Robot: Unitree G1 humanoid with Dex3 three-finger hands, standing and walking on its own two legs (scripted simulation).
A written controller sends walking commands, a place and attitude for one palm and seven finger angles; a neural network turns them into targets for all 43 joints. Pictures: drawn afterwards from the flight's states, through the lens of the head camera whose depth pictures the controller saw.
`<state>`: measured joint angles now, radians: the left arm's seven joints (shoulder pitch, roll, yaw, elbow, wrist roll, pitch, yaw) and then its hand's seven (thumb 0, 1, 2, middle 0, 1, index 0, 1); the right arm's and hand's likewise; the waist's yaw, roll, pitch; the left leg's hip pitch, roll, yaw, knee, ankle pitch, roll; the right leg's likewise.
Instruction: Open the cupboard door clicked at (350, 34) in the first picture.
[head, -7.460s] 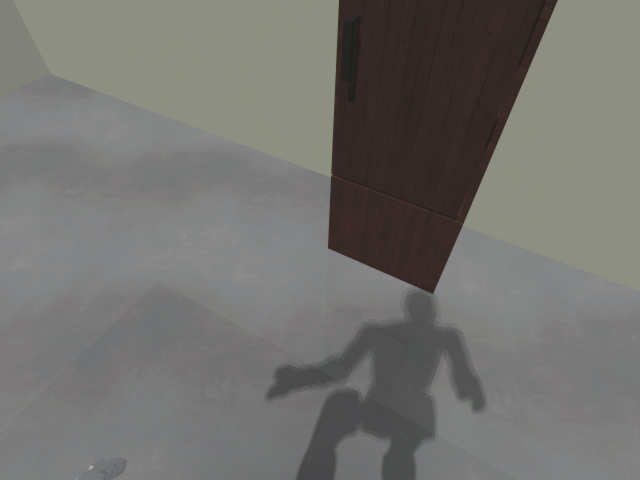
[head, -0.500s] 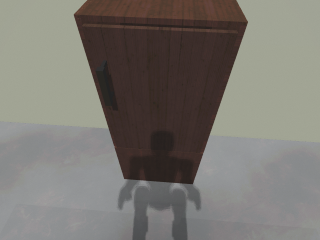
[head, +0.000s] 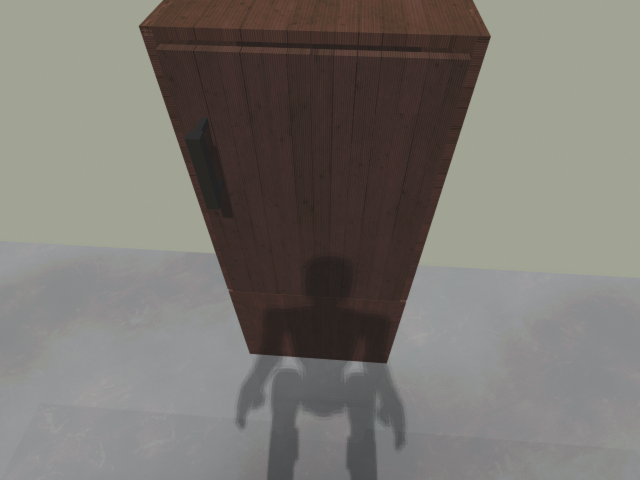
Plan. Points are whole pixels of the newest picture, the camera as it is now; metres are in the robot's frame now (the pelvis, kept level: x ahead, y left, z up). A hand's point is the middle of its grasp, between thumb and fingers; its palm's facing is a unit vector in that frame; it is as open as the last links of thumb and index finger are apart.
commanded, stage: look again from close up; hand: left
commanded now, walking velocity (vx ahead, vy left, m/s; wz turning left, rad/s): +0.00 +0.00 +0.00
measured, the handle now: (208, 164) +0.55 +0.21 +0.08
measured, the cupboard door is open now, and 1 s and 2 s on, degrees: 0 0 0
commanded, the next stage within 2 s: raise the hand with hooked fingers in 0.48 s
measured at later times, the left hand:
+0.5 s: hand out of the picture +0.05 +0.19 -0.17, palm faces +0.01 -0.97 -0.24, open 7.4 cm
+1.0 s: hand (166, 456) +0.16 +0.20 -0.04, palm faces +0.03 -1.00 -0.02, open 8.6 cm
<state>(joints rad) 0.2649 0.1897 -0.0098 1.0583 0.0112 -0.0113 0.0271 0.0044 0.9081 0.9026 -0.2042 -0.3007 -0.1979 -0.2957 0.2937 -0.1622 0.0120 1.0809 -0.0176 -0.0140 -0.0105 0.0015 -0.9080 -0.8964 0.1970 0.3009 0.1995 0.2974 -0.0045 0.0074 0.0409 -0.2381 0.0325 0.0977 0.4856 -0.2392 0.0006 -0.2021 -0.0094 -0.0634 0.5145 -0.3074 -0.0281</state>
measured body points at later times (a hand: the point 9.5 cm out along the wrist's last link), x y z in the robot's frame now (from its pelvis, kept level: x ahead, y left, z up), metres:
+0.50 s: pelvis +0.02 -0.01 +0.00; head +0.03 -0.01 +0.45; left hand +0.05 +0.24 -0.15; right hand +0.08 -0.26 -0.15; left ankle +0.01 +0.12 -0.74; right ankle -0.02 -0.10 -0.74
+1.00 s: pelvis -0.03 -0.02 -0.07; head +0.01 -0.02 +0.38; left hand +0.15 +0.25 -0.04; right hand +0.20 -0.26 -0.12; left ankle +0.01 +0.12 -0.74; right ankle -0.02 -0.10 -0.74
